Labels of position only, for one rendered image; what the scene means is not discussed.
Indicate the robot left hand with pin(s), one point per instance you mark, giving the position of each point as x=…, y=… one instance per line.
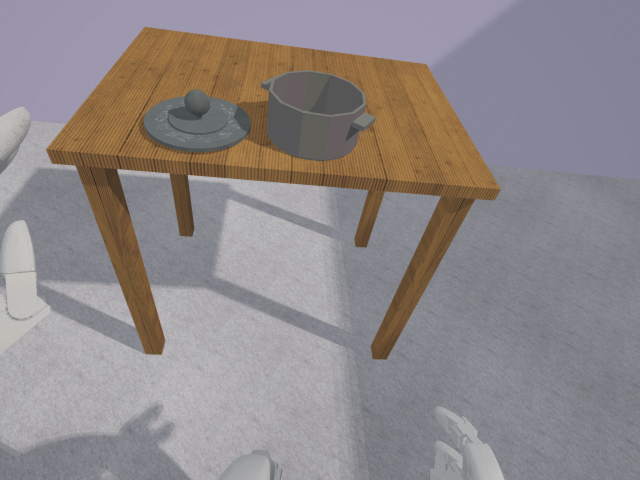
x=20, y=308

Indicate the robot right hand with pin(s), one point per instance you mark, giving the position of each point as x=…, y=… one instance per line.
x=477, y=461

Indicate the table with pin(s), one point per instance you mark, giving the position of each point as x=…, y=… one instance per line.
x=416, y=145

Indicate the lid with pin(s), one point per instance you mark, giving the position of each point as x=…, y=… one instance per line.
x=172, y=125

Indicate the robot left shin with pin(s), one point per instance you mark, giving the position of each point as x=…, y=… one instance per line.
x=261, y=452

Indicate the knob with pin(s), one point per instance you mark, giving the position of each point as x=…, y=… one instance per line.
x=197, y=102

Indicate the robot left thigh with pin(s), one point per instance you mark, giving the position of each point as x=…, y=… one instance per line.
x=252, y=467

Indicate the pot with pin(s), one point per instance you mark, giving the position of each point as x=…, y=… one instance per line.
x=314, y=115

